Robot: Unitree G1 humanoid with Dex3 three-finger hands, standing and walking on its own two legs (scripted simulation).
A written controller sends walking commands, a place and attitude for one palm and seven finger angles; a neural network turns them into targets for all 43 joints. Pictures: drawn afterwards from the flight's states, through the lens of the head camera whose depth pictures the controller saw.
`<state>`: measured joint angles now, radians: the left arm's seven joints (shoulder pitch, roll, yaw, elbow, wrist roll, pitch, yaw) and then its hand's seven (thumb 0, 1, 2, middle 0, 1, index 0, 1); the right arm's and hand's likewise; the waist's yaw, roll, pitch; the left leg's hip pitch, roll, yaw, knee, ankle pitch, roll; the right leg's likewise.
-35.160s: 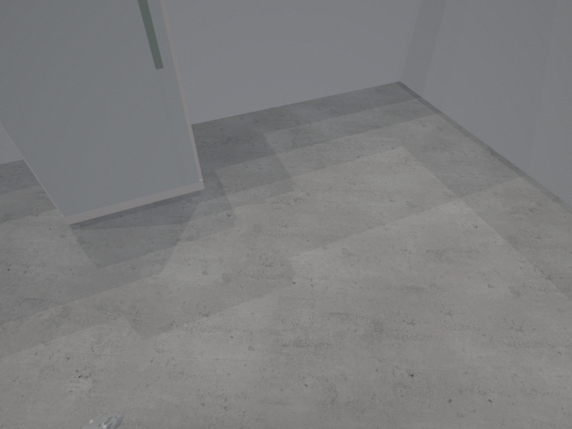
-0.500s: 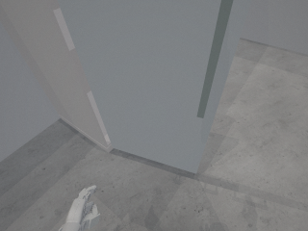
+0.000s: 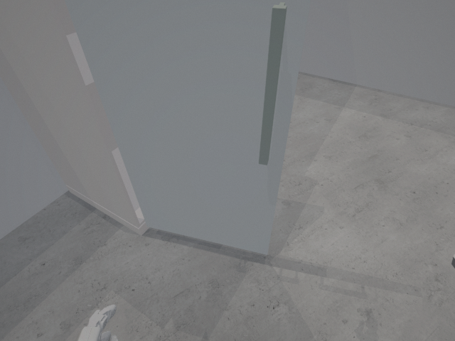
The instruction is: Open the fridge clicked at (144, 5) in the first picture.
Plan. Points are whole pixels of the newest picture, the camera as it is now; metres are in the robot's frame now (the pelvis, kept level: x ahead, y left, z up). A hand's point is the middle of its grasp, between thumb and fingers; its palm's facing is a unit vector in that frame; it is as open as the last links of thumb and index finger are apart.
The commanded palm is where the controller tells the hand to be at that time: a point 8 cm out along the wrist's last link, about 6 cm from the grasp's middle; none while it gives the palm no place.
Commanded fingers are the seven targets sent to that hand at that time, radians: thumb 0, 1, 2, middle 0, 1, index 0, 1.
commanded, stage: stop stepping back and stand still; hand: right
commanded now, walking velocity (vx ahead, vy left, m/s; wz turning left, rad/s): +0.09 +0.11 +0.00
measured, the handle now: (271, 96) +0.65 -0.09 +0.14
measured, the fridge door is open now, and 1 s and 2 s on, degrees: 74 74 74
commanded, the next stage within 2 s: let the arm hang, fingers relaxed in 0.20 s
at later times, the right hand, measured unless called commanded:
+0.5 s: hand out of the picture +0.15 -0.25 -0.11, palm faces +0.10 +0.94 -0.33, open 7.4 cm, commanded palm none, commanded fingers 0.00 -0.90 -0.90 0.20 0.30 0.20 0.30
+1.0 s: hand out of the picture +0.01 -0.22 -0.16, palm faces +0.08 +0.97 -0.24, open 7.4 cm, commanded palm none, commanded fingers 0.00 -0.90 -0.90 0.20 0.30 0.20 0.30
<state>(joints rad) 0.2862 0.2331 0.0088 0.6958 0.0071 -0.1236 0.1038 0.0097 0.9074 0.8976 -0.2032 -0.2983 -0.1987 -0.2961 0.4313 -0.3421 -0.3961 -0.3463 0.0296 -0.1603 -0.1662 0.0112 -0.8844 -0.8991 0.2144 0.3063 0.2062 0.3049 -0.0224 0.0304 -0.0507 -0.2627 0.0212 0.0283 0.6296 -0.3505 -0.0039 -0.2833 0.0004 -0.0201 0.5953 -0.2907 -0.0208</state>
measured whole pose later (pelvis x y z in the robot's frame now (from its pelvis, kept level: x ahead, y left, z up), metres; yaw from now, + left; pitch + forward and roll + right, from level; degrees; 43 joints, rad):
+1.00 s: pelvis -0.01 -0.03 +0.01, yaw -4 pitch -1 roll +0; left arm 0.24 0.17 0.00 1.08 0.03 0.02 0.03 0.00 0.91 0.90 -0.20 -0.30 -0.20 -0.30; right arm 0.20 -0.21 -0.01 1.08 -0.01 0.02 -0.01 0.00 -0.91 -0.90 0.20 0.30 0.20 0.30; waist 0.00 -0.02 0.04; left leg -0.21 -0.01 0.00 0.41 -0.18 0.01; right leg -0.19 0.04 -0.02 0.43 -0.22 -0.05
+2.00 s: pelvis +0.00 -0.02 +0.02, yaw -3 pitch -1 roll +0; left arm 0.23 0.16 0.00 1.13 0.03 0.01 0.04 0.00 0.91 0.90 -0.20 -0.30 -0.20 -0.30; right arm 0.21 -0.16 -0.01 1.14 -0.01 0.00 -0.02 0.00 -0.91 -0.90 0.20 0.30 0.20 0.30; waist 0.01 -0.01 0.05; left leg -0.20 -0.02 -0.01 0.41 -0.19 0.01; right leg -0.17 0.03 -0.03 0.41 -0.23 -0.04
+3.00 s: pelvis +0.02 -0.02 +0.02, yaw -4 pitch -1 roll +0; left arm 0.18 0.23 0.00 1.14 0.02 0.00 0.03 0.00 0.91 0.90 -0.20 -0.30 -0.20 -0.30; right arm 0.16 -0.23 -0.01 1.14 -0.01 -0.01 -0.01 0.00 -0.90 -0.90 0.20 0.30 0.20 0.30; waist 0.00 0.00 0.06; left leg -0.14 -0.03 0.00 0.35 -0.19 0.02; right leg -0.11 0.03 -0.02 0.35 -0.22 -0.03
